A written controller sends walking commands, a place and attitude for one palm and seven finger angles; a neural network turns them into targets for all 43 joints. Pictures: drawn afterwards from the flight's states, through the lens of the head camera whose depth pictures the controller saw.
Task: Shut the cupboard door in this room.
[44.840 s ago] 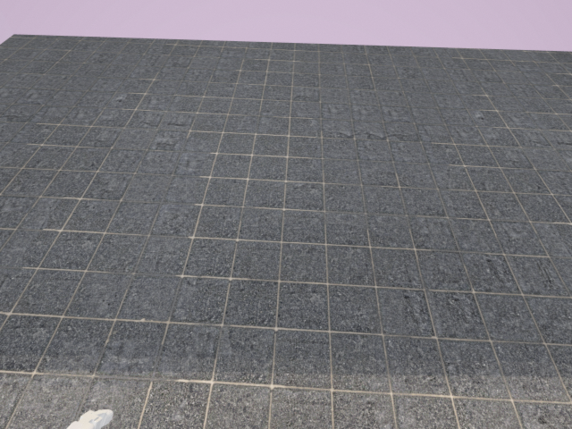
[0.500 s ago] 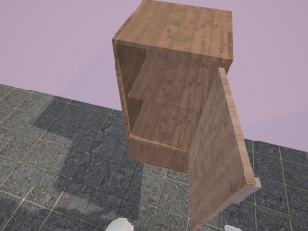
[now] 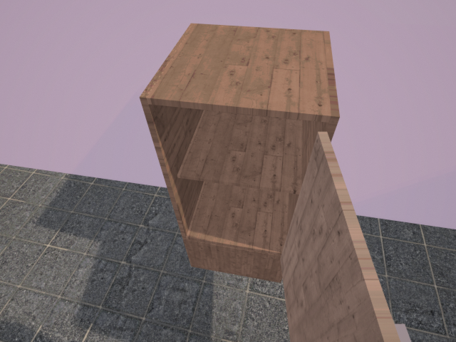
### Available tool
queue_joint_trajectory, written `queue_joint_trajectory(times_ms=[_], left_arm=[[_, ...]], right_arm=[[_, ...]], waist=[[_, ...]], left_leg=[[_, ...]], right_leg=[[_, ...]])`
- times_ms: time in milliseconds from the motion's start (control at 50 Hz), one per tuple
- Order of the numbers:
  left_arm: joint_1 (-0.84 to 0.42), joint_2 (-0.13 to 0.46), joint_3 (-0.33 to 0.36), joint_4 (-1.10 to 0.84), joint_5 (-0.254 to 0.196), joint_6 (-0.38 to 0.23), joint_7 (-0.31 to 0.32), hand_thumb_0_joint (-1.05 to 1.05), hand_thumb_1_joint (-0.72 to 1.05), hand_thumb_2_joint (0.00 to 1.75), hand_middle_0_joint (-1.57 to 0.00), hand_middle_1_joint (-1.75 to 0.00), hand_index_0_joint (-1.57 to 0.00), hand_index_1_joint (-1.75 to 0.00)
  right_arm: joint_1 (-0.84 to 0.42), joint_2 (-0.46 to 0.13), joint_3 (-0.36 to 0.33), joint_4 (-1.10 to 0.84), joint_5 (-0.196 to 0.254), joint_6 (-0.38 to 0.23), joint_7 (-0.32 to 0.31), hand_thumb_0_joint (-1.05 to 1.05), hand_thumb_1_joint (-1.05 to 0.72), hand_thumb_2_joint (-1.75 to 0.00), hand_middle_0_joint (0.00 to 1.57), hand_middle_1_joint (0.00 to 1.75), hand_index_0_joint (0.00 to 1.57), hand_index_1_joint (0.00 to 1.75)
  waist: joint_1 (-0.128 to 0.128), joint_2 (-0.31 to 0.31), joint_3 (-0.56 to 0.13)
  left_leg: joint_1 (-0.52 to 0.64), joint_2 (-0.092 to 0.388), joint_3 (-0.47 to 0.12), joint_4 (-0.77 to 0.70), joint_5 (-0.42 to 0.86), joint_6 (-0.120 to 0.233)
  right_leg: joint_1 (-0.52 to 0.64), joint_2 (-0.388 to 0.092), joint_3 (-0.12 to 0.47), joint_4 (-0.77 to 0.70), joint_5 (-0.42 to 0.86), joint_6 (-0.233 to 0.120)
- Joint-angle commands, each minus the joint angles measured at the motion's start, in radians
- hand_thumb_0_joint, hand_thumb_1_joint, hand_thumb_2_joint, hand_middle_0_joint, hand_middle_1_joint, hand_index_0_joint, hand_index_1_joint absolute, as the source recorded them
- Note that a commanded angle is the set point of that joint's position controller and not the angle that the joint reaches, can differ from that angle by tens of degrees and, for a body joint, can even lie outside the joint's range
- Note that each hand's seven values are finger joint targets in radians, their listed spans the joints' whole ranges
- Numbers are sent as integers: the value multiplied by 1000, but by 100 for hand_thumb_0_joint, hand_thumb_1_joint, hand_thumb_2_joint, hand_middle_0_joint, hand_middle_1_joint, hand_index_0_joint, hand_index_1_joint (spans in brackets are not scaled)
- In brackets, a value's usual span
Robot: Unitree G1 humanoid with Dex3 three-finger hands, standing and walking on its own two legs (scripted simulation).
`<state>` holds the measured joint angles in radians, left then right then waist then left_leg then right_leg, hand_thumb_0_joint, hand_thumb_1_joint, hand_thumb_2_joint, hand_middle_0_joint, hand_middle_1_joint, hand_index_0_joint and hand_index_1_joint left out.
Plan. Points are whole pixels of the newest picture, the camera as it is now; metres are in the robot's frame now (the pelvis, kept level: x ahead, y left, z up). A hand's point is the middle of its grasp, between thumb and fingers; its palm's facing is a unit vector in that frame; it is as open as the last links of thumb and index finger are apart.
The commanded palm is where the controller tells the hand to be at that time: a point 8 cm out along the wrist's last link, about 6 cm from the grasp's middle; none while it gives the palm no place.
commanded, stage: stand and wait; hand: left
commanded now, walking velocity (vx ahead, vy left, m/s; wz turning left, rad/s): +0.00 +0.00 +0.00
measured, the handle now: out of the picture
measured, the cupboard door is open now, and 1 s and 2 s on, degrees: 100 100 100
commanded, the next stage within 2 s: turn or walk to find it in 1.10 s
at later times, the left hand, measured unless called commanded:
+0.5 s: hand out of the picture -0.02 +0.16 -0.18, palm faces +0.06 -0.99 -0.15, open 7.4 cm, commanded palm none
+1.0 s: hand out of the picture +0.02 +0.18 -0.18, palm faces +0.06 -0.98 -0.19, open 7.4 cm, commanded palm none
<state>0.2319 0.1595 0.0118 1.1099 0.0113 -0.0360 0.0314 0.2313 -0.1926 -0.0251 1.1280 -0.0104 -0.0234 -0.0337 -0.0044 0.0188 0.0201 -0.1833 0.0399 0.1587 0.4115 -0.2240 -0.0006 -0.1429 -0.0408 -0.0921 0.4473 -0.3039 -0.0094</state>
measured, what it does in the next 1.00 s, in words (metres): stands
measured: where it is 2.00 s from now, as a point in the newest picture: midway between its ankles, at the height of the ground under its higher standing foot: outside the picture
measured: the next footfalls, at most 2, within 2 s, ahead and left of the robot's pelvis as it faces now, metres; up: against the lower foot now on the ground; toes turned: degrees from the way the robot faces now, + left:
right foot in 2.00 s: +0.09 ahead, -0.10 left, +0.00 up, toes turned +19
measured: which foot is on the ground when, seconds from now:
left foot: down 0.00-1.00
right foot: down 0.00-1.00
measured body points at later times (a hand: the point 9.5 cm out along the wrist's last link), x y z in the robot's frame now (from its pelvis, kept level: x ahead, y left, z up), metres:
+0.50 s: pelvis +0.01 +0.01 +0.00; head +0.03 +0.01 +0.45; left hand -0.02 +0.21 -0.16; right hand -0.01 -0.20 -0.16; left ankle +0.00 +0.11 -0.74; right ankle -0.04 -0.11 -0.74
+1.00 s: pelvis +0.02 +0.01 +0.00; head +0.05 +0.02 +0.45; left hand +0.02 +0.23 -0.16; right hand +0.03 -0.21 -0.16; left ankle +0.00 +0.11 -0.74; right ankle -0.04 -0.11 -0.74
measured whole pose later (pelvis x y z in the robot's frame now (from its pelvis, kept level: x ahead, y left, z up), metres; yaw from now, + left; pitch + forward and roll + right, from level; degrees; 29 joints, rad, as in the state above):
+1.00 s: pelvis +0.02 +0.01 +0.00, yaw +2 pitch +0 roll +0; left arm 0.26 0.16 0.01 1.12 0.01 -0.02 0.04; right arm 0.26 -0.14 -0.01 1.14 -0.01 -0.03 -0.05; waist 0.00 -0.02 0.05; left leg -0.14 0.02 0.13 0.39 -0.24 0.01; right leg -0.06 -0.05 -0.12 0.37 -0.30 0.01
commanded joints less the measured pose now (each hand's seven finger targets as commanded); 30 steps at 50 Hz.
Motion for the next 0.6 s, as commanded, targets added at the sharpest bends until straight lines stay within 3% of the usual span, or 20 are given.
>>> queue_joint_trajectory(times_ms=[0, 60, 240, 580], left_arm=[[81, 104, 14, -12, -5, 3, 4, 0, 90, 90, -20, -30, -20, -30], [72, 98, 12, -17, -5, 13, 4, 0, 90, 90, -20, -30, -20, -30], [104, 85, 10, -13, -5, 16, 6, 0, 90, 90, -20, -30, -20, -30], [179, 40, 3, 21, 0, 12, 11, 0, 90, 90, -20, -30, -20, -30]], right_arm=[[79, -47, 4, -8, 0, -12, 2, 0, -90, -90, 20, 30, 20, 30], [87, -36, 11, 2, 1, -8, 4, 0, -90, -90, 20, 30, 20, 30], [120, -18, 7, 10, 3, -5, -1, 0, -90, -90, 20, 30, 20, 30], [145, 5, 0, 8, 6, -7, -12, 0, -90, -90, 20, 30, 20, 30]], waist=[[8, -90, -21], [10, -49, 23], [11, -5, 38], [2, -9, 68]], left_leg=[[66, 100, -127, -74, 238, 5], [49, 98, -134, -101, 184, 8], [58, 92, -135, -95, 179, 13], [67, 85, -136, -83, 182, 25]], right_leg=[[10, -101, 74, -88, 318, -16], [-3, -94, 73, -119, 217, -13], [0, -92, 67, -140, 215, -14], [-24, -91, 62, -141, 216, -10]])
